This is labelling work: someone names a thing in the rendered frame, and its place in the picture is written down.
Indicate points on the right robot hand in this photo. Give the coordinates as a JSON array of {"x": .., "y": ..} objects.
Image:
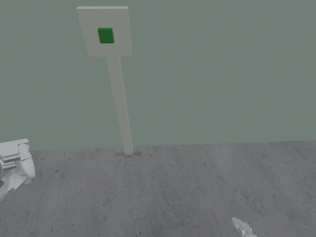
[{"x": 244, "y": 229}]

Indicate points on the button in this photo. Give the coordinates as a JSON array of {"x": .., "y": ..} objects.
[{"x": 106, "y": 35}]

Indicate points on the panel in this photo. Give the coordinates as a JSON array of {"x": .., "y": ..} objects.
[{"x": 116, "y": 17}]

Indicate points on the left robot hand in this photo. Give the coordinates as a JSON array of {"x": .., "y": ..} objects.
[{"x": 15, "y": 156}]

